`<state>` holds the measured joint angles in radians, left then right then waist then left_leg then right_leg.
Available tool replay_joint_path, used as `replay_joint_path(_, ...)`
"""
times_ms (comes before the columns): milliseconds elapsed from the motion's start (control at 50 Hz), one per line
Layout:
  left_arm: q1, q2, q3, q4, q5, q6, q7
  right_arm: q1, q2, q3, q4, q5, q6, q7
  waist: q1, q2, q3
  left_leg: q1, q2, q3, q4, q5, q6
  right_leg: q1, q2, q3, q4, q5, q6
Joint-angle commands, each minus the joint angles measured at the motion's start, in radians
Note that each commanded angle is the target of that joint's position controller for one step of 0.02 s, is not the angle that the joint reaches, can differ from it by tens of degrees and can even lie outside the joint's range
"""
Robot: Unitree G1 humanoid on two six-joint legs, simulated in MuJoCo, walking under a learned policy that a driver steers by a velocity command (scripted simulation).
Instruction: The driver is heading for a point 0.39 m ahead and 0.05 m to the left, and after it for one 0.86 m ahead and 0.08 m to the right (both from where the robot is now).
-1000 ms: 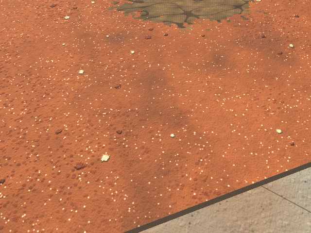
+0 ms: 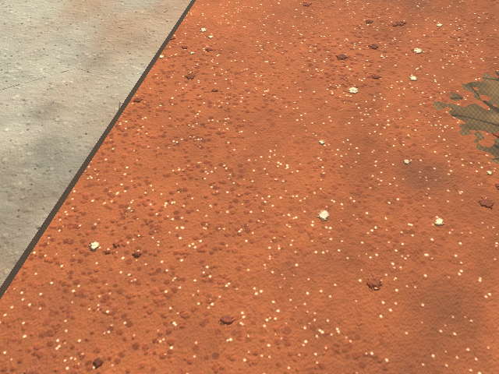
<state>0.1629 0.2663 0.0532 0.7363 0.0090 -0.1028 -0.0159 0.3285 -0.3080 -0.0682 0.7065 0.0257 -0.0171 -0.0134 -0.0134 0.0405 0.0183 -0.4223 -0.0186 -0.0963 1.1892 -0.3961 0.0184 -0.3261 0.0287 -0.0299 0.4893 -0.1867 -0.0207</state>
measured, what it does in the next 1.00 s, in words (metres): walks ahead: left foot, then right foot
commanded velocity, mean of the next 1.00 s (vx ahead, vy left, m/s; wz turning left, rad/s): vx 0.50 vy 0.00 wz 0.10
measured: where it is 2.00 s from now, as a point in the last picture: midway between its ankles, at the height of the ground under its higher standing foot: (229, 240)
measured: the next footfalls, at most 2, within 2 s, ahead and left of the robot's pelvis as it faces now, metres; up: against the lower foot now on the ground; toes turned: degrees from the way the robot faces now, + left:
left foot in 0.38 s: +0.34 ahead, +0.18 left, +0.00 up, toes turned +17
right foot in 0.94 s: +0.69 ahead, +0.03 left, +0.00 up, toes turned +1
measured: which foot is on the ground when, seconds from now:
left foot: up 0.00-0.36, down 0.38-0.96, up 0.98-1.00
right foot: down 0.00-0.40, up 0.42-0.92, down 0.94-1.00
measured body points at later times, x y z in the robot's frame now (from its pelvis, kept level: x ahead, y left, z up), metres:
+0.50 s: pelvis +0.26 +0.08 -0.01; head +0.29 +0.10 +0.44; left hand +0.25 +0.38 -0.13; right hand +0.50 -0.13 -0.09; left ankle +0.30 +0.17 -0.73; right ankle +0.17 -0.10 -0.63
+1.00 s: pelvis +0.55 +0.09 -0.02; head +0.59 +0.09 +0.43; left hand +0.72 +0.36 -0.11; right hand +0.62 -0.19 -0.14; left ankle +0.34 +0.19 -0.66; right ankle +0.65 +0.03 -0.73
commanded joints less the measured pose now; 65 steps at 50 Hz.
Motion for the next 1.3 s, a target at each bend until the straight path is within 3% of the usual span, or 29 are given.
replay_joint_path(20,0.044,0.101,0.027,-0.026,0.003,-0.008,0.009,-0.039,-0.086,-0.030,-0.100,0.004,-0.008,0.009,0.035,-0.154,-0.015,-0.260,0.121,-0.029,-0.001,0.086,-0.010,0.231,-0.276,0.291,-0.283,0.002,-0.139)
replay_joint_path(120,0.066,0.154,0.046,0.015,-0.003,-0.013,0.013,-0.114,-0.041,-0.015,-0.139,-0.002,0.000,0.017,0.042,-0.110,0.006,-0.325,0.140,-0.005,-0.173,0.217,-0.033,0.256,-0.295,0.124,-0.337,0.190,-0.175)
replay_joint_path(200,0.079,0.179,0.049,0.037,-0.009,0.001,0.018,-0.219,-0.021,-0.003,-0.160,-0.002,-0.013,0.041,0.080,-0.099,0.033,-0.270,0.125,0.059,-0.396,0.398,-0.021,0.276,-0.267,-0.022,-0.338,0.260,-0.143)
replay_joint_path(280,0.132,0.213,0.058,0.068,-0.026,0.022,0.019,-0.313,-0.021,0.000,-0.201,0.002,-0.015,0.065,0.101,-0.097,0.066,-0.245,0.102,0.115,-0.524,0.371,0.015,0.364,-0.298,-0.087,-0.310,0.332,-0.120)
replay_joint_path(340,0.125,0.258,0.073,0.070,-0.042,0.040,0.026,-0.259,-0.071,-0.026,-0.207,-0.007,-0.006,0.070,0.036,-0.138,0.007,-0.100,0.021,0.187,-0.557,0.225,0.075,0.423,-0.306,-0.144,-0.136,0.765,-0.090)
replay_joint_path(380,0.127,0.240,0.062,0.072,-0.045,0.048,0.032,0.010,-0.148,-0.074,-0.137,-0.006,0.002,0.053,-0.117,-0.100,-0.139,0.316,-0.045,0.183,-0.649,0.284,0.145,0.275,-0.264,-0.181,0.225,0.821,-0.049)
replay_joint_path(400,0.174,0.142,0.025,0.060,0.003,0.041,0.026,0.133,-0.215,-0.089,-0.105,-0.003,0.010,0.029,-0.130,0.097,-0.237,0.638,0.157,-0.105,-0.642,0.338,0.206,-0.019,-0.202,-0.178,0.545,0.202,-0.014)
replay_joint_path(420,0.247,0.079,-0.006,0.032,-0.005,0.015,0.008,0.088,-0.261,-0.080,-0.129,-0.001,-0.005,0.032,-0.041,0.257,-0.396,0.843,0.393,-0.666,-0.817,0.113,0.393,-0.332,-0.023,-0.028,0.852,-0.407,0.021)
replay_joint_path(440,0.137,0.195,0.023,0.038,-0.048,-0.005,-0.004,0.088,-0.168,-0.055,-0.130,-0.011,-0.018,0.042,-0.115,0.076,-0.368,0.789,0.392,-0.618,-0.881,0.061,0.341,-0.415,-0.074,0.105,0.908,-0.359,0.007)
replay_joint_path(460,0.051,0.197,0.023,0.005,-0.074,-0.014,-0.008,0.048,-0.149,-0.045,-0.119,-0.021,-0.029,0.043,-0.106,0.059,-0.220,0.650,0.360,-0.455,-0.887,0.132,0.300,-0.447,-0.107,0.091,0.878,-0.289,-0.009)
replay_joint_path(480,0.039,0.175,0.018,0.012,-0.061,-0.012,-0.001,-0.014,-0.126,-0.036,-0.108,-0.022,-0.039,0.044,-0.058,-0.016,-0.133,0.498,0.318,-0.327,-0.898,0.239,0.262,-0.408,-0.157,0.088,0.796,-0.206,-0.008)
replay_joint_path(500,0.048,0.174,0.023,0.025,-0.042,-0.002,0.003,-0.065,-0.087,-0.025,-0.104,-0.027,-0.048,0.043,-0.024,-0.002,-0.092,0.400,0.279,-0.234,-0.920,0.320,0.242,-0.357,-0.185,0.096,0.729,-0.153,0.000)
replay_joint_path(540,0.120,0.152,0.023,0.060,-0.040,0.027,0.003,-0.101,-0.070,-0.020,-0.093,-0.036,-0.066,0.040,0.020,0.029,-0.073,0.293,0.252,-0.139,-0.987,0.378,0.231,-0.263,-0.201,0.107,0.692,-0.083,0.018)
replay_joint_path(640,0.052,0.107,0.021,0.051,-0.036,0.054,0.012,-0.078,-0.079,-0.026,-0.032,-0.049,-0.093,0.024,0.011,0.002,0.010,0.283,0.226,0.064,-1.054,0.488,0.196,-0.367,-0.164,0.152,0.509,0.126,0.055)
replay_joint_path(740,-0.069,0.066,0.005,0.014,-0.030,0.039,-0.014,-0.057,-0.098,-0.027,0.009,-0.040,-0.089,0.009,-0.040,-0.003,0.054,0.337,0.217,0.193,-1.084,0.493,0.144,-0.340,-0.131,0.076,0.232,0.342,0.038)
replay_joint_path(820,-0.156,0.056,-0.004,-0.044,-0.028,0.037,-0.042,0.003,-0.115,-0.037,0.055,-0.026,-0.060,0.002,-0.072,-0.011,0.084,0.513,0.273,0.227,-1.018,0.617,0.139,-0.419,-0.113,0.031,0.134,0.247,-0.002)
replay_joint_path(880,-0.131,0.085,0.009,-0.074,-0.028,0.041,-0.059,-0.018,-0.151,-0.047,0.056,-0.018,-0.032,-0.013,-0.028,0.037,0.027,0.585,0.289,0.263,-0.867,1.020,0.110,-0.329,-0.046,-0.050,0.120,0.086,-0.053)
replay_joint_path(920,0.036,0.150,0.044,-0.051,-0.031,0.049,-0.053,-0.041,-0.173,-0.050,0.050,-0.016,-0.016,-0.026,0.073,0.063,-0.082,0.550,0.270,0.286,-0.611,1.245,0.078,-0.091,0.027,-0.087,0.120,0.017,-0.105)
replay_joint_path(940,0.197,0.207,0.075,-0.019,-0.031,0.052,-0.039,-0.059,-0.169,-0.045,0.043,-0.013,-0.017,-0.032,0.166,0.023,-0.163,0.405,0.228,0.302,-0.373,1.115,0.040,0.176,0.033,-0.033,0.044,0.084,-0.151)
replay_joint_path(960,0.288,0.317,0.104,-0.008,-0.031,0.060,-0.017,0.029,-0.063,-0.011,0.004,-0.044,-0.038,-0.021,0.125,-0.205,-0.280,0.000,0.101,0.287,0.004,0.425,-0.025,0.570,-0.218,0.389,0.051,0.083,-0.297)
replay_joint_path(980,0.271,0.307,0.093,-0.031,-0.034,0.047,-0.021,0.034,-0.025,0.014,-0.014,-0.040,-0.080,-0.001,0.099,-0.239,-0.419,-0.261,-0.072,0.067,0.229,-0.206,-0.047,0.762,-0.370,0.878,-0.121,-0.041,-0.446)
replay_joint_path(1000,0.262,0.233,0.073,-0.032,-0.026,0.042,-0.020,-0.088,-0.105,-0.006,-0.035,0.002,-0.110,0.018,0.153,-0.146,-0.341,-0.370,-0.001,-0.035,0.251,-0.146,-0.019,0.726,-0.341,0.768,-0.172,-0.075,-0.381)
replay_joint_path(1020,0.210,0.197,0.064,-0.037,-0.029,0.036,-0.017,-0.142,-0.109,-0.003,-0.057,0.015,-0.127,0.022,0.129,-0.095,-0.210,-0.388,0.046,-0.019,0.171,-0.056,0.001,0.584,-0.303,0.626,-0.183,-0.039,-0.336)
replay_joint_path(1040,0.141,0.171,0.055,-0.049,-0.032,0.036,-0.016,-0.153,-0.101,-0.004,-0.052,-0.006,-0.131,0.016,0.077,-0.025,-0.118,-0.346,0.085,-0.004,0.068,0.000,-0.001,0.424,-0.259,0.521,-0.193,0.057,-0.302)
replay_joint_path(1060,0.093,0.139,0.044,-0.065,-0.026,0.035,-0.012,-0.146,-0.114,-0.013,-0.046,-0.027,-0.124,0.010,0.042,-0.032,-0.074,-0.276,0.111,0.001,-0.004,0.038,-0.013,0.307,-0.225,0.448,-0.214,0.156,-0.288)
replay_joint_path(1080,0.070,0.132,0.039,-0.082,-0.016,0.036,-0.008,-0.127,-0.111,-0.017,-0.045,-0.033,-0.111,0.011,0.014,-0.059,-0.062,-0.218,0.119,0.001,-0.032,0.061,-0.026,0.229,-0.204,0.419,-0.237,0.209,-0.288)
replay_joint_path(1140,0.067,0.165,0.049,-0.087,-0.019,0.034,0.007,-0.118,-0.073,-0.007,-0.051,-0.042,-0.083,0.006,-0.006,-0.074,-0.041,-0.174,0.115,0.040,-0.177,0.122,-0.078,0.097,-0.166,0.327,-0.265,0.327,-0.287)
replay_joint_path(1220,0.115,0.192,0.059,-0.072,-0.031,0.048,0.027,-0.274,-0.028,0.015,-0.087,-0.039,-0.084,0.010,0.056,-0.115,-0.024,-0.090,0.057,0.062,-0.508,0.402,-0.105,0.023,-0.088,0.247,-0.242,0.224,-0.215)
replay_joint_path(1300,0.182,0.183,0.058,-0.044,-0.034,0.066,0.035,-0.339,-0.065,0.004,-0.103,-0.027,-0.099,0.027,0.087,-0.141,-0.032,-0.047,0.016,0.043,-0.670,0.479,-0.087,0.115,-0.121,0.318,-0.150,0.204,-0.176)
